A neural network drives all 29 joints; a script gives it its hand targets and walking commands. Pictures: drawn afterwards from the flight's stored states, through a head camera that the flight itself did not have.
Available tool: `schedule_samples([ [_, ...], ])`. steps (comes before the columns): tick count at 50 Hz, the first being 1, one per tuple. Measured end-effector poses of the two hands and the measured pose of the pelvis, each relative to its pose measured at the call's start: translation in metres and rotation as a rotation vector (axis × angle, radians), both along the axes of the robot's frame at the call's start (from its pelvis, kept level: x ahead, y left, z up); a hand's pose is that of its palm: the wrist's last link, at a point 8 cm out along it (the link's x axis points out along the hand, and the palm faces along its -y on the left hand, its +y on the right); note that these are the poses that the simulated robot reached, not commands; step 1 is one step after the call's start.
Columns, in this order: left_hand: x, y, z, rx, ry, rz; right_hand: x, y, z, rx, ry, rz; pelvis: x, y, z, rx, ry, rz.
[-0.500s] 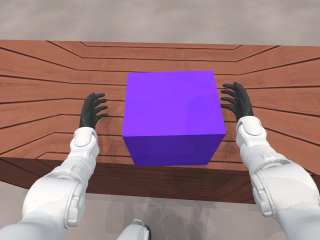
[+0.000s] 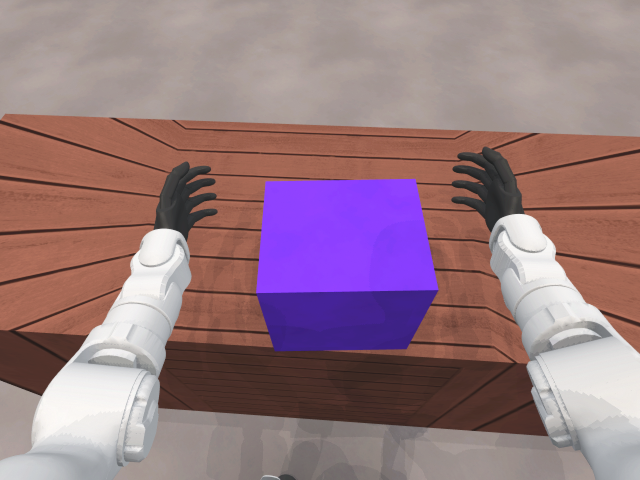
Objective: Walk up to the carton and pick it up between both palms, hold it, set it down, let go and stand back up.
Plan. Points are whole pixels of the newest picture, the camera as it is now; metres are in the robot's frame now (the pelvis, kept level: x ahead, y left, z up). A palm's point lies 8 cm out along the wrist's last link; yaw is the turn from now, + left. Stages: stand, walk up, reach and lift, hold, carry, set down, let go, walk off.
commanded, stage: set down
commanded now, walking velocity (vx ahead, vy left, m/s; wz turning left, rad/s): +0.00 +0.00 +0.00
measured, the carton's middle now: (340, 270) +0.42 +0.06 -0.04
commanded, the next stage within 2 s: none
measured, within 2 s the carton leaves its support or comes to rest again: neither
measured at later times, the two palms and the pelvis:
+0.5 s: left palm (145, 210) +0.37 +0.29 +0.10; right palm (520, 199) +0.47 -0.13 +0.11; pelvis +0.00 -0.01 +0.02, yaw +2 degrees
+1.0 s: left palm (149, 275) +0.31 +0.27 +0.05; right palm (530, 279) +0.40 -0.16 +0.06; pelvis +0.00 -0.01 +0.02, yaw +2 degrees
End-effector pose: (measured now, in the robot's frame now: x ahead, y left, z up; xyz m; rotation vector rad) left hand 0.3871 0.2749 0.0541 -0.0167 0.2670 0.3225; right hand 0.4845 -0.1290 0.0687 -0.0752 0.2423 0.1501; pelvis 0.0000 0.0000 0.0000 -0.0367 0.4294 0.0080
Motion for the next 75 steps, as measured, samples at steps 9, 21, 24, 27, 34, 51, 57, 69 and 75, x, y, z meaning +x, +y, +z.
schedule_samples([
  [9, -0.006, 0.009, 0.033, 0.003, -0.005, 0.017, -0.003, -0.007, 0.038, 0.000, 0.012, -0.010, 0.001, -0.005, 0.013, 0.007, -0.079, 0.014],
  [21, -0.012, 0.014, 0.049, 0.005, -0.004, 0.025, -0.013, -0.004, 0.048, 0.007, 0.028, 0.004, -0.002, -0.010, 0.018, 0.012, -0.130, 0.028],
  [24, -0.015, 0.013, 0.048, 0.000, -0.003, 0.023, -0.017, -0.004, 0.046, 0.001, 0.032, 0.007, -0.002, -0.011, 0.019, 0.014, -0.144, 0.028],
  [27, -0.019, 0.012, 0.045, 0.000, -0.003, 0.020, -0.022, -0.004, 0.042, 0.000, 0.031, 0.006, -0.001, -0.011, 0.021, 0.016, -0.159, 0.031],
  [34, -0.034, 0.009, 0.029, -0.007, 0.005, 0.021, -0.037, -0.009, 0.027, 0.005, 0.037, -0.001, 0.002, -0.010, 0.022, 0.017, -0.186, 0.032],
  [51, -0.077, -0.002, -0.003, -0.024, 0.015, 0.025, -0.090, -0.032, -0.012, 0.022, 0.050, -0.012, 0.004, -0.010, 0.024, 0.025, -0.253, 0.031],
  [57, -0.090, -0.003, -0.011, -0.023, 0.013, 0.034, -0.107, -0.034, -0.022, 0.034, 0.050, -0.007, 0.003, -0.011, 0.023, 0.028, -0.267, 0.032],
  [69, -0.117, -0.009, -0.029, -0.017, 0.013, 0.032, -0.141, -0.042, -0.043, 0.043, 0.049, -0.019, 0.003, -0.011, 0.021, 0.033, -0.299, 0.038],
  [75, -0.133, -0.015, -0.043, -0.015, 0.025, 0.034, -0.161, -0.049, -0.057, 0.042, 0.060, -0.030, 0.004, -0.011, 0.020, 0.035, -0.310, 0.039],
])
